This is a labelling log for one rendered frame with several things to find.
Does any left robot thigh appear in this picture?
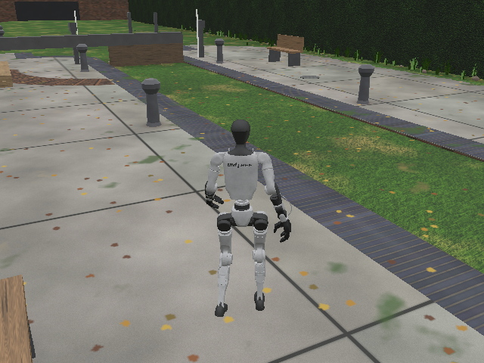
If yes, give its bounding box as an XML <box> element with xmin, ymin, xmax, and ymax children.
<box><xmin>217</xmin><ymin>212</ymin><xmax>233</xmax><ymax>267</ymax></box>

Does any right robot forearm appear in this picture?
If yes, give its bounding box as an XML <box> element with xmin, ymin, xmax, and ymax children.
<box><xmin>270</xmin><ymin>183</ymin><xmax>289</xmax><ymax>222</ymax></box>

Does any robot left hand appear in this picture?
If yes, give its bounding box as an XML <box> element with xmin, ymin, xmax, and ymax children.
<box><xmin>206</xmin><ymin>195</ymin><xmax>224</xmax><ymax>209</ymax></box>

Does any right robot thigh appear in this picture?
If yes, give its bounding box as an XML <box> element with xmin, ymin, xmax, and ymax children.
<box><xmin>253</xmin><ymin>211</ymin><xmax>268</xmax><ymax>263</ymax></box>

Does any robot right hand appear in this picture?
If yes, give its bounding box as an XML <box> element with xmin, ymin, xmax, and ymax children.
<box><xmin>274</xmin><ymin>219</ymin><xmax>291</xmax><ymax>242</ymax></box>

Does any robot thigh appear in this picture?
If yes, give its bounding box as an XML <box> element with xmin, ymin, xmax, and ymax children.
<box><xmin>217</xmin><ymin>212</ymin><xmax>233</xmax><ymax>267</ymax></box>
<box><xmin>253</xmin><ymin>211</ymin><xmax>268</xmax><ymax>263</ymax></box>

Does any left robot forearm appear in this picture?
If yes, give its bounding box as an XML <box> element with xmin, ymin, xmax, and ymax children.
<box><xmin>205</xmin><ymin>181</ymin><xmax>215</xmax><ymax>201</ymax></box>

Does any left robot upper arm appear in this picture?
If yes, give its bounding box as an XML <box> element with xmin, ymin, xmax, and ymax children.
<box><xmin>206</xmin><ymin>152</ymin><xmax>225</xmax><ymax>193</ymax></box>

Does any right robot upper arm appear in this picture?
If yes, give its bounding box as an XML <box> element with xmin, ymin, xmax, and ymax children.
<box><xmin>256</xmin><ymin>152</ymin><xmax>276</xmax><ymax>195</ymax></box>

